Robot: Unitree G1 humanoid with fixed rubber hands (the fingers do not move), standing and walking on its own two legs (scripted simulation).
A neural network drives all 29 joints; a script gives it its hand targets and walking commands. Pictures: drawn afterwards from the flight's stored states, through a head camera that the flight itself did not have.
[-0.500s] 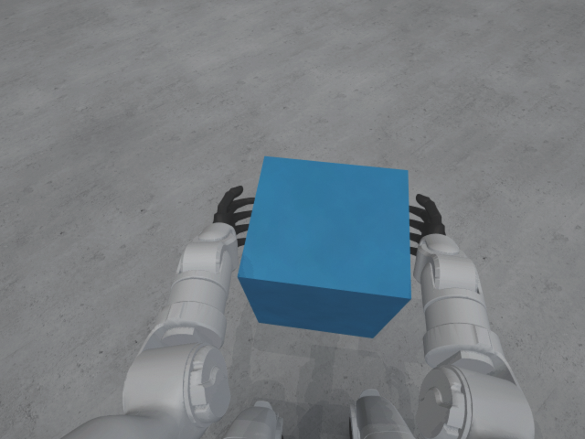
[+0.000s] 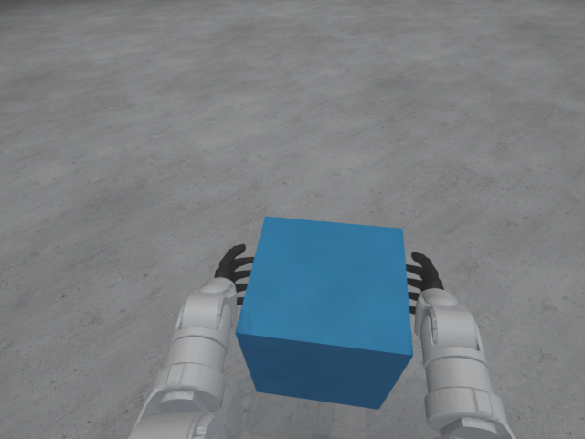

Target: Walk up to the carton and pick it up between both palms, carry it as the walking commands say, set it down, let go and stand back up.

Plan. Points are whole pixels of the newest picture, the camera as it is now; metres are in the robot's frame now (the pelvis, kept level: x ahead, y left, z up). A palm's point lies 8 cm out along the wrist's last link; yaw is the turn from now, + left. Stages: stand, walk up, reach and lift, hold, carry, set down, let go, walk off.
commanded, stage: reach and lift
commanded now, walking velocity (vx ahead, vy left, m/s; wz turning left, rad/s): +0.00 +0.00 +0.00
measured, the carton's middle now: (324, 316) +0.32 -0.03 -0.03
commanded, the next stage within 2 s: hold in 1.46 s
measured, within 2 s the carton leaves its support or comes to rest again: neither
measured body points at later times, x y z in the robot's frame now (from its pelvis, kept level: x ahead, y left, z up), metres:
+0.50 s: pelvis +0.00 -0.01 +0.00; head -0.03 -0.02 +0.45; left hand +0.34 +0.12 +0.05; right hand +0.33 -0.18 +0.05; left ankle +0.02 +0.13 -0.72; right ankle +0.07 -0.15 -0.72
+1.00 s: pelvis +0.00 -0.01 +0.01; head -0.05 -0.03 +0.45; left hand +0.32 +0.13 +0.05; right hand +0.31 -0.17 +0.05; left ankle +0.02 +0.13 -0.72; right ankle +0.07 -0.15 -0.72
